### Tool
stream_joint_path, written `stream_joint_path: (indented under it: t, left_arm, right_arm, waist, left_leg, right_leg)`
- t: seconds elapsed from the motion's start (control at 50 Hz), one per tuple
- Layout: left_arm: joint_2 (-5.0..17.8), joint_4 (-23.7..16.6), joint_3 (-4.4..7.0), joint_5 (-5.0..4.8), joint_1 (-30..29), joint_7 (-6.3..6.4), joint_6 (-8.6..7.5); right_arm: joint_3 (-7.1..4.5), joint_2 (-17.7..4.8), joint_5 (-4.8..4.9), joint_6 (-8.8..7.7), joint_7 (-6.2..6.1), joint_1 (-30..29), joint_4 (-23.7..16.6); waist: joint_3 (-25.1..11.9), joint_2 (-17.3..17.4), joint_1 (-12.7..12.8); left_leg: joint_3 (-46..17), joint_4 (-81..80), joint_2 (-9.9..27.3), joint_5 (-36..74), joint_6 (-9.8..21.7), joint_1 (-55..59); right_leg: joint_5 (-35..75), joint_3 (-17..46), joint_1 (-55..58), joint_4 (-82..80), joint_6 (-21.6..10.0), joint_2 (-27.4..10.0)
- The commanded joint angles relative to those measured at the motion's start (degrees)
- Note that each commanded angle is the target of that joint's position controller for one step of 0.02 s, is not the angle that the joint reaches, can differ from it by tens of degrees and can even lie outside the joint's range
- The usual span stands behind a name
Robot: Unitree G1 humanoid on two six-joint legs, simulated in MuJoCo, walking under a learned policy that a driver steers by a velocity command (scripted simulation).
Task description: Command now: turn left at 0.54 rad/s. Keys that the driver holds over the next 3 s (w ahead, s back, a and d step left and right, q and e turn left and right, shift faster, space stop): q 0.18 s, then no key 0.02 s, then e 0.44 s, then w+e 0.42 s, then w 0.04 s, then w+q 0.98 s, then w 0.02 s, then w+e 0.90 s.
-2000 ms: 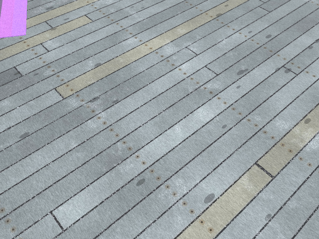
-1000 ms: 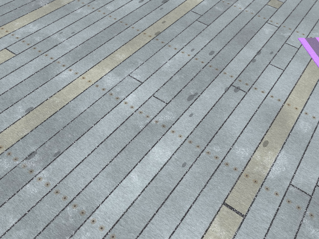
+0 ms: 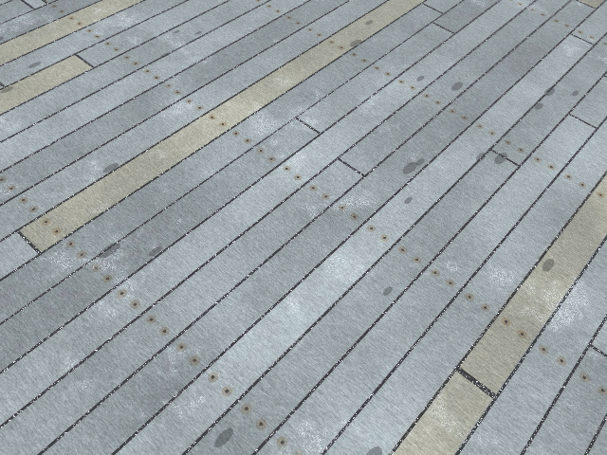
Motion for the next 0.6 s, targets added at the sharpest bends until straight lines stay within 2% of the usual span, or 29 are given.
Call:
stream_joint_path:
  t: [0.02,0.12,0.2,0.26,0.32,0.36,0.38,0.4,0.42,0.44,0.46,0.5,0.52,0.6]
  left_arm:
    - [4.82,-3.19,1.23,-0.04,0.83,-0.36,-0.34]
    - [4.73,-4.66,1.22,-0.19,-1.67,0.1,0.07]
    - [4.69,-5.43,1.09,-0.44,-2.56,0.39,-0.28]
    - [3.77,-4.63,0.58,-0.78,-1.33,0.42,-0.58]
    - [2.46,-3.62,-0.19,-1.18,-0.33,0.35,-0.65]
    - [1.1,-1.84,-0.77,-1.27,2.27,0.36,-0.9]
    - [1.28,-1.6,-1.01,-0.98,2.36,0.53,-1.43]
    - [4.3,-2.0,-0.66,-0.19,1.68,0.86,-2.27]
    - [10.17,-3.22,0.22,-0.15,-0.82,0.66,-2.81]
    - [9.0,-2.17,0.13,-0.87,-0.46,-0.13,-2.85]
    - [7.68,-2.15,-0.06,-1.05,-0.83,-0.74,-2.93]
    - [7.94,-1.99,0.3,-1.07,-0.39,-0.86,-2.6]
    - [8.51,-1.77,0.68,-1.21,0.46,-0.64,-2.46]
    - [9.3,-0.59,2.18,-1.05,3.85,-0.33,-1.73]
  right_arm:
    - [-2.16,-8.77,0.21,-0.95,-0.14,0.82,-3.21]
    - [-2.66,-9.91,-0.33,-0.98,-0.24,3.42,-2.87]
    - [-2.97,-10.63,-0.83,-0.94,-0.3,3.8,-3.32]
    - [-1.97,-8.43,-1.41,-1.18,-0.47,2.55,-3.37]
    - [-0.37,-5.88,-1.96,-1.32,-0.79,0.75,-2.51]
    - [0.58,-5.33,-1.51,-1.31,-1.28,-0.37,-1.26]
    - [0.83,-5.47,-1.35,-1.41,-1.55,0.19,-0.58]
    - [0.97,-5.17,-1.53,-1.74,-1.6,1.65,-0.55]
    - [0.69,-5.36,-1.16,-1.84,-1.59,4.65,-0.79]
    - [0.57,-6.25,-1.04,-1.28,-2.1,3.2,0.32]
    - [0.45,-6.72,-1.13,-1.18,-2.36,1.65,0.35]
    - [0.21,-6.29,-0.75,-1.33,-2.17,-0.42,0.33]
    - [0.1,-6.12,-0.69,-1.33,-1.94,-0.56,0.15]
    - [0.25,-4.65,-0.27,-1.51,-2.17,-2.49,-1.01]
  waist:
    - [-5.92,6.76,-0.32]
    - [-4.65,9.03,-2.0]
    - [-5.47,8.89,-2.42]
    - [-6.99,8.91,-2.33]
    - [-7.34,9.01,-1.87]
    - [-6.6,8.02,0.07]
    - [-5.62,6.34,0.64]
    - [-5.72,1.92,-0.82]
    - [-5.42,-5.34,-4.21]
    - [-5.45,-6.53,-2.48]
    - [-4.1,-6.94,-2.24]
    - [-3.98,-8.29,-1.26]
    - [-3.96,-8.62,-0.95]
    - [-5.69,-5.34,0.78]
  left_leg:
    - [-14.48,-7.57,13.42,26.58,7.99,8.65]
    - [-18.97,-7.72,12.67,19.33,8.14,9.05]
    - [-22.54,-6.89,12.87,17.46,8.86,8.16]
    - [-20.6,-6.26,12.74,20.44,8.36,5.46]
    - [-18.82,-6.06,12.25,20.57,6.82,1.01]
    - [-17.62,-5.03,11.53,17.17,4.82,-1.87]
    - [-16.86,-4.17,10.68,14.05,2.52,-4.06]
    - [-14.87,-1.04,8.29,9.37,0.12,-5.58]
    - [-8.31,2.34,1.81,-0.39,-1.77,-7.53]
    - [-4.7,2.08,0.68,-5.81,-2.59,-3.06]
    - [-3.72,2.81,0.56,-5.47,-2.81,-2.03]
    - [-1.89,5.22,-0.73,-5.54,-3.4,-3.36]
    - [-1.27,6.99,-1.06,-7.08,-3.76,-4.83]
    - [-1.7,16.46,-0.7,-14.79,-5.25,-12.1]
  right_leg:
    - [3.01,2.26,-6.45,2.87,1.18,-0.37]
    - [2.45,3.17,-8.37,-3.99,1.97,-0.16]
    - [1.41,3.8,-6.95,-8.27,1.61,0.45]
    - [1.21,2.61,-0.64,-12.15,0.53,0.27]
    - [1.07,1.64,9.26,-20.53,-0.95,0.48]
    - [7.38,1.07,17.78,-32.9,-2.07,1.08]
    - [13.81,3.13,22.07,-41.31,-2.6,0.43]
    - [16.61,11.31,24.26,-43.66,-3.64,-5.39]
    - [28.29,21.4,22.83,-43.36,-7.44,-13.68]
    - [30.06,23.9,16.82,-43.02,-12.36,-16.27]
    - [28.0,23.89,15.51,-43.03,-12.15,-14.11]
    - [25.69,22.83,16.21,-42.19,-10.78,-10.68]
    - [27.13,23.38,16.93,-41.64,-11.06,-10.37]
    - [31.38,26.83,21.68,-40.85,-13.96,-11.13]
Next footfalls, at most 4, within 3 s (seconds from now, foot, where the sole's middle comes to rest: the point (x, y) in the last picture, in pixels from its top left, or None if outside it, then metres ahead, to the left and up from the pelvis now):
0.40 right None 0.07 -0.12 -0.78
0.74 left None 0.03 0.09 -0.78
1.24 right None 0.28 -0.20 -0.78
1.78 left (333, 390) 0.60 -0.09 -0.78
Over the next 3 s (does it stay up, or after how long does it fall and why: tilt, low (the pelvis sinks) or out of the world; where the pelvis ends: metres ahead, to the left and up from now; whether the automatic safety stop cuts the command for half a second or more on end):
stays up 1.12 -0.10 0.00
